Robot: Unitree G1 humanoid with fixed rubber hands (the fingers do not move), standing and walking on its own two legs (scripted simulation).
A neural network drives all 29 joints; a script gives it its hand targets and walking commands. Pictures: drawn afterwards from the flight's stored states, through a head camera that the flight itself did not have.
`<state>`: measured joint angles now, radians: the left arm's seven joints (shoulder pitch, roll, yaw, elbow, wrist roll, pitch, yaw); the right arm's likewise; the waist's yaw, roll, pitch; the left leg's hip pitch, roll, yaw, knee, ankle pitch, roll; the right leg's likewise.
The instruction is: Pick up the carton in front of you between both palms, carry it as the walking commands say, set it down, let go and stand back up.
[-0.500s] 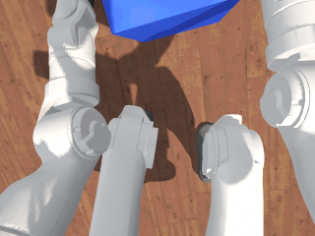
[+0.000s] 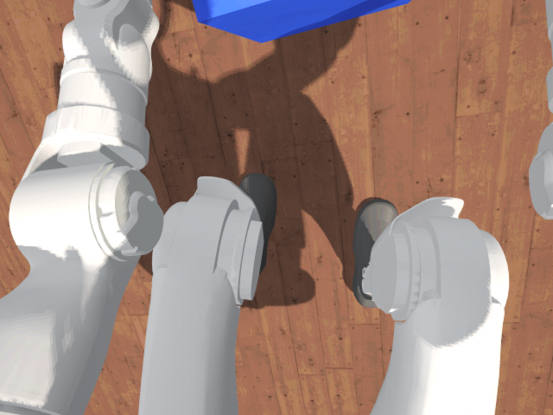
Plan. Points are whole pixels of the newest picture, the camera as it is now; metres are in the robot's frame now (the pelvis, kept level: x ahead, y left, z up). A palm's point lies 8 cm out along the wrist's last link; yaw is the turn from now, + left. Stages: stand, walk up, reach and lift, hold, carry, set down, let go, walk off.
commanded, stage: set down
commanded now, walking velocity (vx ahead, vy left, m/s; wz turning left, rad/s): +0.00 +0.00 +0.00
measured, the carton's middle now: out of the picture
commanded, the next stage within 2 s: let go in 1.08 s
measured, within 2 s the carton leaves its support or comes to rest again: neither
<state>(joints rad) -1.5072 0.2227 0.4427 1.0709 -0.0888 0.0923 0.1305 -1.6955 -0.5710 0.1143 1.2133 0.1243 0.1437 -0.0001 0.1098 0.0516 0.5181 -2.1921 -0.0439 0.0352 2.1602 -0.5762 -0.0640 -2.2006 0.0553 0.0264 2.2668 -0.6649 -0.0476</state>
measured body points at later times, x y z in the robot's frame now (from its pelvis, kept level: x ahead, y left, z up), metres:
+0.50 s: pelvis +0.00 +0.01 +0.08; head +0.36 -0.01 +0.34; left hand +0.55 +0.20 -0.04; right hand +0.63 -0.18 -0.03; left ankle +0.12 +0.13 -0.34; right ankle +0.09 -0.10 -0.34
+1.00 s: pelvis +0.02 +0.00 +0.22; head +0.37 -0.02 +0.50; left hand +0.55 +0.20 +0.11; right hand +0.64 -0.19 +0.12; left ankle +0.12 +0.13 -0.34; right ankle +0.08 -0.10 -0.34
